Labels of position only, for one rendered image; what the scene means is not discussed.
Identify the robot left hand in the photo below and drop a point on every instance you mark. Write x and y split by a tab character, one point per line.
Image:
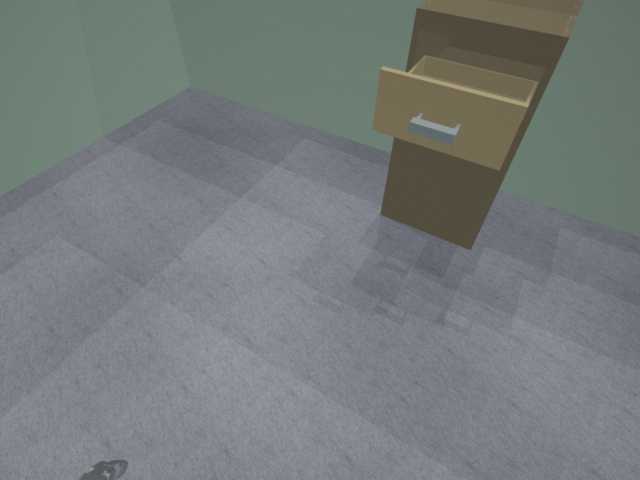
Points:
106	470

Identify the handle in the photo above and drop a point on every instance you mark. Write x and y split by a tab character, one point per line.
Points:
432	130

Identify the cabinet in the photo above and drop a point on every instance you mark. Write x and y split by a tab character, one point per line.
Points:
443	195

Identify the drawer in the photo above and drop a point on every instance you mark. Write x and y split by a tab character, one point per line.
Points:
489	105

